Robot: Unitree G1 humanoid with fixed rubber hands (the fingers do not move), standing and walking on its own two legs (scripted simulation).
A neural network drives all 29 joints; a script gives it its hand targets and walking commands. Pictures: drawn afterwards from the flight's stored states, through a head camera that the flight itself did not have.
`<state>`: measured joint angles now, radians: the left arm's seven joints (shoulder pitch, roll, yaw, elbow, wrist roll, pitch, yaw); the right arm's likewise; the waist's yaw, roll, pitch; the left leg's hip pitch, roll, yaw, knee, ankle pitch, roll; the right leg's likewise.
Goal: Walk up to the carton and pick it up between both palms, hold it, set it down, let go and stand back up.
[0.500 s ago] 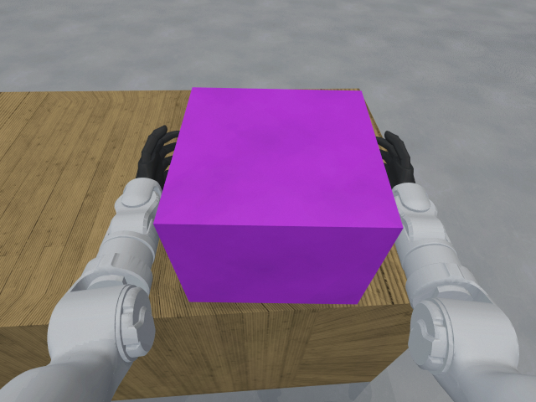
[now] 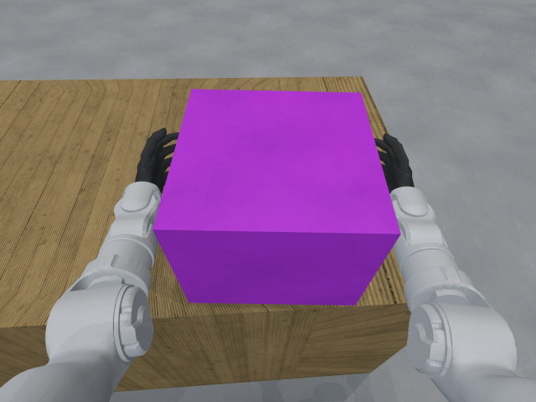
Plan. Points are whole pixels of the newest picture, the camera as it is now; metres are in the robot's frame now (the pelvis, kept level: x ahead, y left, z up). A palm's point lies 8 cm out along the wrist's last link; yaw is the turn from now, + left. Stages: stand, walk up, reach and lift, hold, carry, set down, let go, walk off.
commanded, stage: set down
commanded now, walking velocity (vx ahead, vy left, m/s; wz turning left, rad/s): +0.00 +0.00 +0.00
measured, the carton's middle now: (274, 198) +0.43 +0.01 +0.04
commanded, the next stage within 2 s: none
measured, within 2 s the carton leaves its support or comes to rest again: rests again in 0.78 s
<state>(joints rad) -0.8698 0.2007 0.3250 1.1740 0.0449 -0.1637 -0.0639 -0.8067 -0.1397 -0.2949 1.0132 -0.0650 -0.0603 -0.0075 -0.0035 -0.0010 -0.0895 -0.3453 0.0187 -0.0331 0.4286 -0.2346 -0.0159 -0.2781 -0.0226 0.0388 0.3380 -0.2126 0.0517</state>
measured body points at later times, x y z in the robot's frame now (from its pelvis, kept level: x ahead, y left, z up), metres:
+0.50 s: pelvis +0.00 +0.00 +0.00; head +0.05 +0.01 +0.45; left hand +0.43 +0.20 +0.07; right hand +0.43 -0.18 +0.08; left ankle -0.02 +0.12 -0.74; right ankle -0.04 -0.15 -0.74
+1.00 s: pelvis +0.00 +0.00 +0.00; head +0.06 +0.01 +0.45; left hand +0.43 +0.20 +0.06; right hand +0.42 -0.18 +0.06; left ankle -0.02 +0.12 -0.74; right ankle -0.04 -0.15 -0.74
